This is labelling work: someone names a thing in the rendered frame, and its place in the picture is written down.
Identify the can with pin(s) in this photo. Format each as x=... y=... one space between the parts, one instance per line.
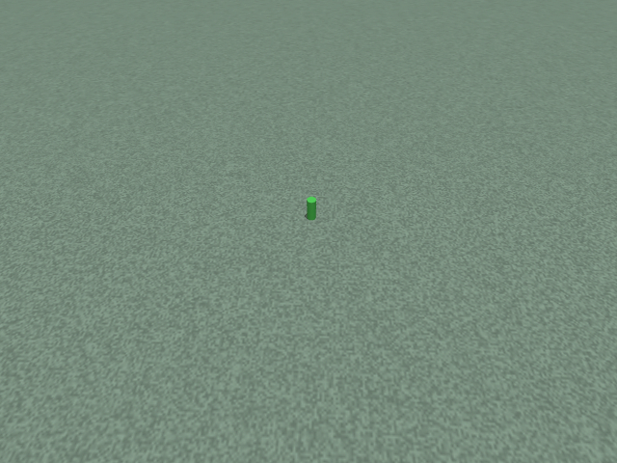
x=311 y=208

